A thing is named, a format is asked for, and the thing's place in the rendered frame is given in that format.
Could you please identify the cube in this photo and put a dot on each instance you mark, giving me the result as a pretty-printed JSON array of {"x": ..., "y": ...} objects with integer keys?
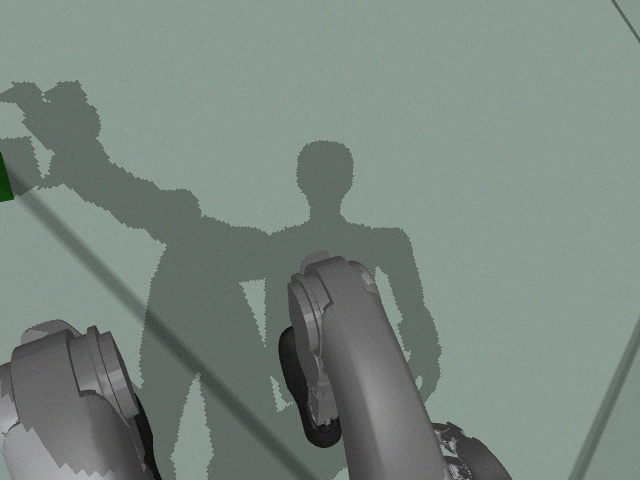
[{"x": 6, "y": 193}]

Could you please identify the right robot foot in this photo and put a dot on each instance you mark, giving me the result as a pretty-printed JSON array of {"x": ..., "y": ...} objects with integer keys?
[{"x": 321, "y": 436}]

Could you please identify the right robot hand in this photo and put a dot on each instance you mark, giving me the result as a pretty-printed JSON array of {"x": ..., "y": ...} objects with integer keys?
[{"x": 475, "y": 461}]

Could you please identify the left robot foot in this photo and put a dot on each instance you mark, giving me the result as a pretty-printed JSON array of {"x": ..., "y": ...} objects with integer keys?
[{"x": 147, "y": 441}]

